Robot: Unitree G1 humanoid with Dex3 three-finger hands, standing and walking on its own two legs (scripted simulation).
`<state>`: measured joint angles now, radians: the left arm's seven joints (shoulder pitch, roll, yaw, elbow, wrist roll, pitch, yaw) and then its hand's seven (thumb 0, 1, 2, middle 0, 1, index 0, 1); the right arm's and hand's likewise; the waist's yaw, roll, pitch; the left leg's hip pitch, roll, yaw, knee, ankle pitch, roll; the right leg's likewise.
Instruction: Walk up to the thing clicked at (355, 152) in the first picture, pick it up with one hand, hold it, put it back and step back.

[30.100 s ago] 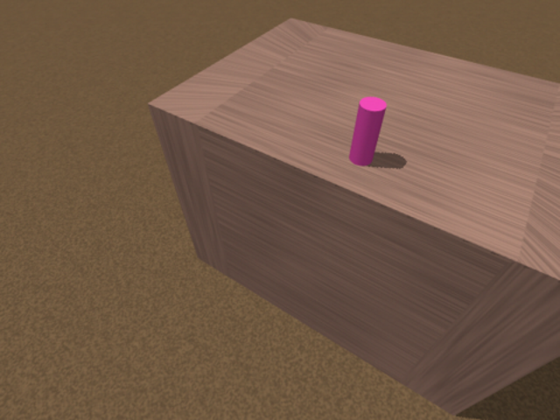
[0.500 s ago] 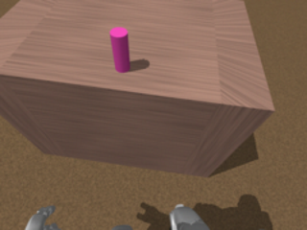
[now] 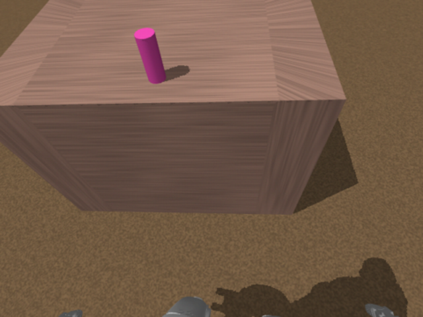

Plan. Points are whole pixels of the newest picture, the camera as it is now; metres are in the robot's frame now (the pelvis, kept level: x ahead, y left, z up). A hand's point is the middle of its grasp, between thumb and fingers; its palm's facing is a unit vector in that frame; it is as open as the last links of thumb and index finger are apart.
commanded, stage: step back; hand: left
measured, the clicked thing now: (151, 57) +0.74 +0.20 +0.05
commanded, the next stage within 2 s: none
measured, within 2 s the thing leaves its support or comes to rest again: neither
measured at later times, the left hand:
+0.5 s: hand out of the picture -0.08 +0.28 -0.16, palm faces -0.04 -0.92 -0.38, open 7.3 cm
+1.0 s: hand out of the picture -0.21 +0.27 -0.15, palm faces +0.06 -0.92 -0.39, open 7.3 cm
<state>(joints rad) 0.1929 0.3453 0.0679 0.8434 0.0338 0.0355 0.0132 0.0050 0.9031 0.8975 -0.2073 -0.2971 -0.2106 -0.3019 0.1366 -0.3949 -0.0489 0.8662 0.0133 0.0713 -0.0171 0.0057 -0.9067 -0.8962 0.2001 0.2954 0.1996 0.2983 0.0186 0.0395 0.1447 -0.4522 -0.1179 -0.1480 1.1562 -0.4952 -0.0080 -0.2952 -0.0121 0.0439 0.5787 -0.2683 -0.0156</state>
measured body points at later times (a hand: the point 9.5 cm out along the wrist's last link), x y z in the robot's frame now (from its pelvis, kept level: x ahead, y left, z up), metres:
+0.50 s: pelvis -0.16 +0.01 -0.01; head -0.09 +0.02 +0.43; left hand -0.08 +0.33 -0.14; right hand -0.03 -0.31 -0.11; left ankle -0.08 +0.13 -0.73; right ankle -0.22 -0.13 -0.71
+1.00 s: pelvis -0.32 -0.01 -0.01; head -0.27 +0.01 +0.44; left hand -0.21 +0.31 -0.13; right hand -0.23 -0.30 -0.13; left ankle -0.32 +0.11 -0.73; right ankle -0.28 -0.13 -0.69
